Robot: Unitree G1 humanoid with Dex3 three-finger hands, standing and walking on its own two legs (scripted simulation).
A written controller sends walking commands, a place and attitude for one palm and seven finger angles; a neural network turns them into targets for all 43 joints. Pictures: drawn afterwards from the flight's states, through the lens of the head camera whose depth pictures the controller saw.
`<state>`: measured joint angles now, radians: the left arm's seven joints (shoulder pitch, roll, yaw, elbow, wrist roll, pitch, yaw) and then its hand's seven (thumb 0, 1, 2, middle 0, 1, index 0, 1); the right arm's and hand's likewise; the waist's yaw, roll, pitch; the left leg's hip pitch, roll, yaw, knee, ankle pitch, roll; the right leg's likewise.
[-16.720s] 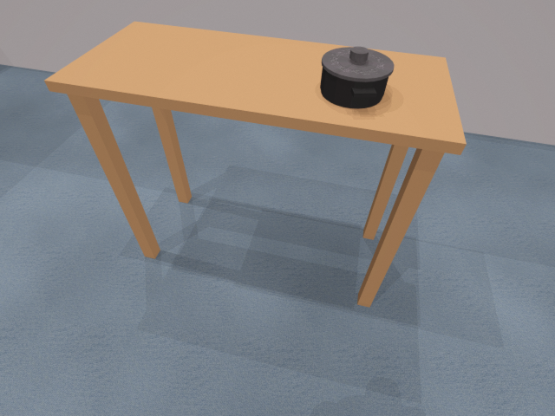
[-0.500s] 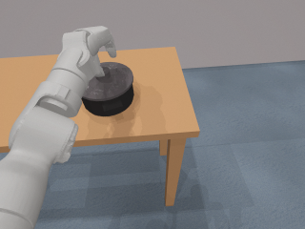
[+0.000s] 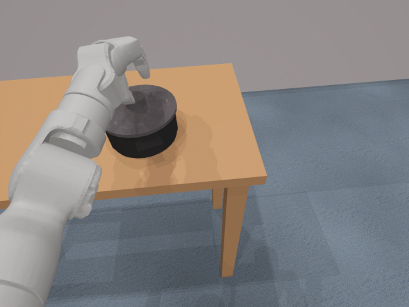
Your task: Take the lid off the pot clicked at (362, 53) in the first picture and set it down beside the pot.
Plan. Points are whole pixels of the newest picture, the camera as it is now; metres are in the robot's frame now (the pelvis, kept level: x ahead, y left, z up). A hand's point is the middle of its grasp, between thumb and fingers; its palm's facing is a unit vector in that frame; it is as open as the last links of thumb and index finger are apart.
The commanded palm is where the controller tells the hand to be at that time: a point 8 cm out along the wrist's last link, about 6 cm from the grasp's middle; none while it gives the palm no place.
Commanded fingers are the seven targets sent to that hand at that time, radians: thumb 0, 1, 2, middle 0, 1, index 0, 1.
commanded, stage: move the open hand above the knob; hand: left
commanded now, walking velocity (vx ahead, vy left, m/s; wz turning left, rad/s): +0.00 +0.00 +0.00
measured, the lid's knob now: (135, 100) +0.50 +0.13 +0.16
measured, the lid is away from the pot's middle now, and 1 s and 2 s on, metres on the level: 0.00 0.00 0.00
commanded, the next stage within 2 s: lower the open fingers around the knob in 0.52 s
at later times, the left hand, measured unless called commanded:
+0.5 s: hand (124, 85) +0.47 +0.13 +0.21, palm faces -0.29 -0.08 -0.95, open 10.2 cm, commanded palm +0.47 +0.12 +0.28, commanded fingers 0.00 -0.18 1.17 -0.66 -0.39 -0.66 -0.39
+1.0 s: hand (134, 96) +0.47 +0.12 +0.19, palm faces -0.41 -0.13 -0.90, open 10.2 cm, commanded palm +0.47 +0.12 +0.25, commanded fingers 0.00 -0.18 1.17 -0.66 -0.39 -0.66 -0.39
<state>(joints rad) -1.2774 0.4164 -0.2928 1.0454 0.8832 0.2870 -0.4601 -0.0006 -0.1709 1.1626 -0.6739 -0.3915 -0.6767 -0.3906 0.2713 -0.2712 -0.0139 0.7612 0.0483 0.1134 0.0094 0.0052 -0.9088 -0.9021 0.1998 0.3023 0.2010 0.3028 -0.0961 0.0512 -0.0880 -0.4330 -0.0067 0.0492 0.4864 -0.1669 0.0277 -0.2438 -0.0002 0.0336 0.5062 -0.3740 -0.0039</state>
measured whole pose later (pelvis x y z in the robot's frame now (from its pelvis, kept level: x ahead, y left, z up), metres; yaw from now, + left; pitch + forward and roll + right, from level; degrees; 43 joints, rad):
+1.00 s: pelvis +0.00 +0.00 +0.00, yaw +1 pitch +7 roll +1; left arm -1.31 0.36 -0.31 1.13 0.87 0.33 -0.51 0.00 -0.17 1.16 -0.67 -0.39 -0.67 -0.39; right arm 0.29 -0.28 -0.02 0.77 0.04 0.11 0.00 0.00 -0.91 -0.90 0.20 0.30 0.20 0.30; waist -0.11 0.04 -0.09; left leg -0.47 -0.01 0.04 0.51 -0.17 0.03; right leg -0.27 0.00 0.02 0.54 -0.39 -0.01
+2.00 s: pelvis +0.00 +0.00 -0.01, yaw +0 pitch +8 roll +0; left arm -1.31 0.38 -0.29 1.17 0.89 0.32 -0.46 0.00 -0.17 1.16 -0.69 -0.43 -0.67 -0.39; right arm 0.31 -0.28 0.00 0.75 0.05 0.13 0.00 0.00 -0.91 -0.90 0.20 0.30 0.20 0.30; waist -0.13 0.04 -0.10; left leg -0.49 0.00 0.04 0.55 -0.19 0.02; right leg -0.30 0.01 0.03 0.57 -0.40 -0.01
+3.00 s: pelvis +0.00 +0.00 -0.01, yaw +1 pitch +7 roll +0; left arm -1.26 0.38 -0.31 1.10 0.87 0.32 -0.47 0.00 -0.15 1.13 -0.59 -0.45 -0.65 -0.45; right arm 0.29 -0.27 -0.01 0.73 0.05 0.14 0.00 0.00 -0.91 -0.90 0.20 0.30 0.20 0.30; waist -0.11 0.05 -0.10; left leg -0.49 -0.01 0.04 0.56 -0.20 0.03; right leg -0.29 0.00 0.02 0.57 -0.41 0.00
